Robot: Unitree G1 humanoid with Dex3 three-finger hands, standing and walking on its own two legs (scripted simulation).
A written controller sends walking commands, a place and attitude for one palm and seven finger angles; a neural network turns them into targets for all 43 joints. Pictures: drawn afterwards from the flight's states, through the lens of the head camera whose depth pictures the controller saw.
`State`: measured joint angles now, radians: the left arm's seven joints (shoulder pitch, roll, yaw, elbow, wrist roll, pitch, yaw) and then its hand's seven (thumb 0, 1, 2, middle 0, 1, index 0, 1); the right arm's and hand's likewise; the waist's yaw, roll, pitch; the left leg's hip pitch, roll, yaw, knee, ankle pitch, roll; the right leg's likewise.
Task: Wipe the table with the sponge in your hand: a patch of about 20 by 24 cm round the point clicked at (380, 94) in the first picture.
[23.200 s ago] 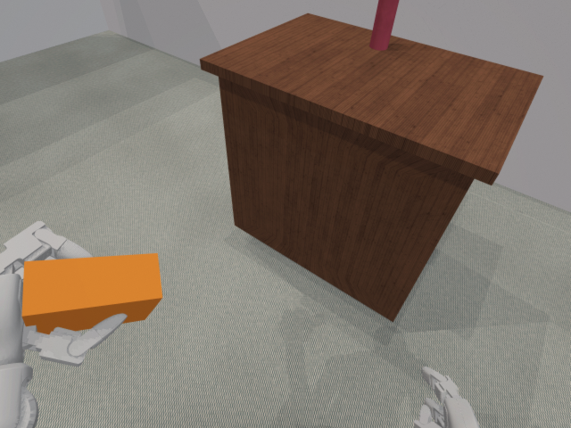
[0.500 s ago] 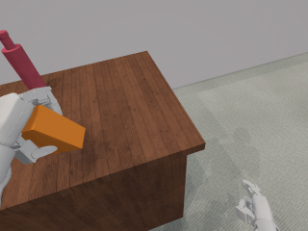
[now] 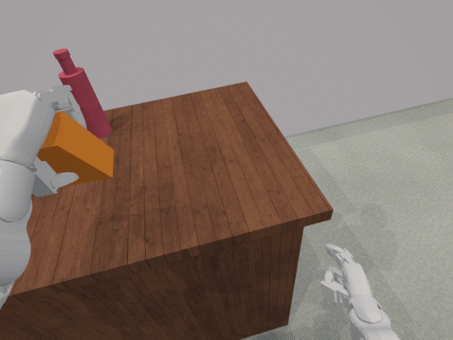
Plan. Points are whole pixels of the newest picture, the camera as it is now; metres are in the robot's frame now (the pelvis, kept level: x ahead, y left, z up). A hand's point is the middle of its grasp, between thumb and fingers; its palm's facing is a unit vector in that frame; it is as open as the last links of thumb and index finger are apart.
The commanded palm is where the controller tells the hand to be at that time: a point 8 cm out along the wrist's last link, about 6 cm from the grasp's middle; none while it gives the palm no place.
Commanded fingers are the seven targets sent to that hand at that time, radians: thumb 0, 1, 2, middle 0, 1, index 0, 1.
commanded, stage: turn the palm down, sponge in hand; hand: left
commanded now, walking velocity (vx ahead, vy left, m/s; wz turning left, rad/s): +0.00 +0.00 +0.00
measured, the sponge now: (66, 159) +0.26 +0.29 +0.24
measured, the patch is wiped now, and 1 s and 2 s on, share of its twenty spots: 0.00 0.00 0.00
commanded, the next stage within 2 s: move the sponge above the wiping area in 0.50 s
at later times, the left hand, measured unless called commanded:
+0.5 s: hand (50, 132) +0.26 +0.28 +0.29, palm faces +0.43 +0.01 -0.90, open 9.3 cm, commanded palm +0.19 +0.26 +0.30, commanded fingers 0.00 0.10 1.30 -1.20 -1.60 -1.20 -1.60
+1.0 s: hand (57, 161) +0.25 +0.29 +0.25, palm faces +0.28 +0.00 -0.96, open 9.3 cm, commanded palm +0.19 +0.26 +0.29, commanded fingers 0.00 0.10 1.30 -1.20 -1.60 -1.20 -1.60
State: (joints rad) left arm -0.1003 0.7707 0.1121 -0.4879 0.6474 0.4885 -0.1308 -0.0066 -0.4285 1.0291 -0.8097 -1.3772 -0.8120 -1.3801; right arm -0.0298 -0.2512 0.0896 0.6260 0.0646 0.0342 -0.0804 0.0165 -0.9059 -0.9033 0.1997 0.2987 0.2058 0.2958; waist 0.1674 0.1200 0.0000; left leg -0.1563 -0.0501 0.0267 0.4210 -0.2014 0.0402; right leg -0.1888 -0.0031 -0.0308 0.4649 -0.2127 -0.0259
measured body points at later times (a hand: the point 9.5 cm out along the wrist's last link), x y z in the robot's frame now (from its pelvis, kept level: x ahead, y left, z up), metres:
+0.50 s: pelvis +0.00 -0.02 +0.00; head -0.02 -0.07 +0.45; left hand +0.23 +0.28 +0.33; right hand +0.27 -0.20 -0.07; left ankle +0.02 +0.09 -0.74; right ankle +0.03 -0.10 -0.74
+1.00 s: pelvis +0.00 -0.04 +0.00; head -0.01 -0.10 +0.44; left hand +0.23 +0.28 +0.30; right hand +0.26 -0.24 -0.08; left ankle +0.02 +0.09 -0.74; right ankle +0.03 -0.10 -0.74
